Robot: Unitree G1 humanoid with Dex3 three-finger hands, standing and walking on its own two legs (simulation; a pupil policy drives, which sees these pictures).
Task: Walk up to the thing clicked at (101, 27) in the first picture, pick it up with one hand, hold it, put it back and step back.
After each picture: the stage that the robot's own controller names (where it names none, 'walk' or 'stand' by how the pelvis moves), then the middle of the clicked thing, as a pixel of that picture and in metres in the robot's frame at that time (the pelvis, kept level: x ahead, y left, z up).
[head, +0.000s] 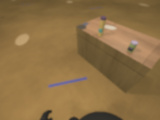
stand; (101, 26) +1.13 -0.13 -0.02
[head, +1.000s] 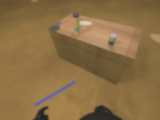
rise first; (76, 24) +1.02 +0.12 +0.01
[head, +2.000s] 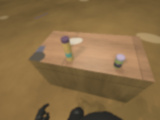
walk; (67, 50) +0.60 +0.22 +0.02
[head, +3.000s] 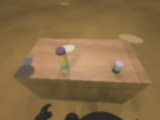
stand; (63, 61) +0.47 +0.23 +0.00
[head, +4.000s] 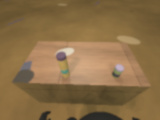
stand; (63, 65) +0.44 +0.23 -0.02
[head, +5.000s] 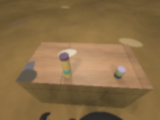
stand; (66, 66) +0.44 +0.21 -0.02
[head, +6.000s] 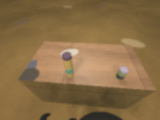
stand; (68, 65) +0.45 +0.19 -0.02
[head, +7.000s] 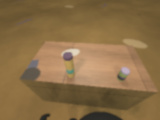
stand; (69, 65) +0.45 +0.19 -0.02
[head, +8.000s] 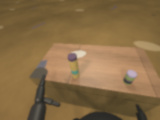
rise first; (74, 66) +0.45 +0.18 -0.02
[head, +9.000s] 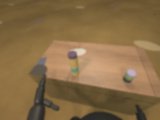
go down; (74, 64) +0.46 +0.18 -0.02
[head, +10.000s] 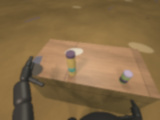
go down; (71, 64) +0.46 +0.17 -0.01
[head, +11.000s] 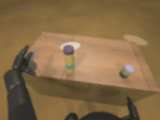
go down; (69, 60) +0.46 +0.16 +0.01
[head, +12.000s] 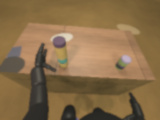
close in; (61, 54) +0.46 +0.18 +0.05
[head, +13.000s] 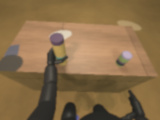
close; (60, 52) +0.47 +0.18 +0.07
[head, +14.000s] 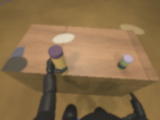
lift; (60, 62) +0.39 +0.19 +0.06
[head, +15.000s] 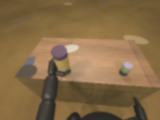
lift; (63, 64) +0.34 +0.17 +0.14
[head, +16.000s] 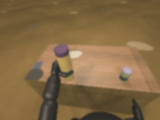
hold; (65, 65) +0.33 +0.16 +0.16
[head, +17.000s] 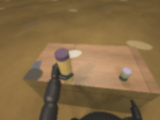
hold; (65, 68) +0.32 +0.16 +0.14
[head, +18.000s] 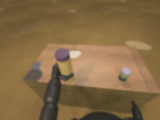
crouch; (66, 68) +0.32 +0.16 +0.14
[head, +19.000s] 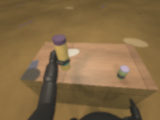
crouch; (62, 55) +0.41 +0.18 +0.16
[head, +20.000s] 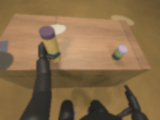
lower; (52, 47) +0.49 +0.19 +0.07
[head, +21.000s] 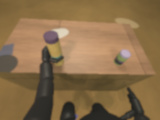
lower; (55, 51) +0.46 +0.19 +0.07
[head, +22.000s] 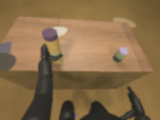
lower; (54, 49) +0.48 +0.19 +0.08
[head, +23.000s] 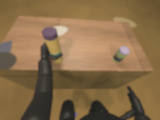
lower; (54, 48) +0.48 +0.19 +0.08
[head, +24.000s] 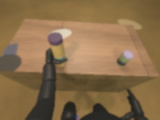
open; (59, 52) +0.45 +0.18 +0.07
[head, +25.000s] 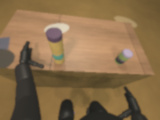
sink last; (57, 49) +0.46 +0.18 +0.07
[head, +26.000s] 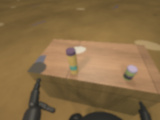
sink last; (72, 62) +0.46 +0.18 +0.03
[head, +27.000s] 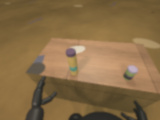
stand; (72, 63) +0.45 +0.18 +0.02
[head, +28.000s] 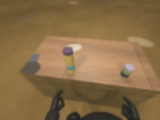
stand; (69, 61) +0.45 +0.18 +0.02
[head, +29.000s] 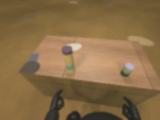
stand; (69, 61) +0.45 +0.19 +0.03
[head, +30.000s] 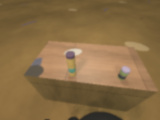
stand; (71, 64) +0.47 +0.18 -0.01
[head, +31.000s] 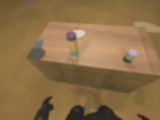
walk; (73, 47) +0.54 +0.17 +0.01
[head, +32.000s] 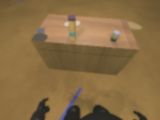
walk; (72, 29) +0.81 +0.21 +0.00
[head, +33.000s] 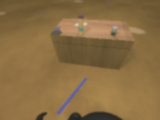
stand; (81, 25) +1.12 +0.19 +0.00
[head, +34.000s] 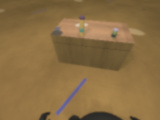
stand; (81, 26) +1.11 +0.17 -0.02
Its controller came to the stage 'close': yes
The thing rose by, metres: 0.19
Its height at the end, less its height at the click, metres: +0.00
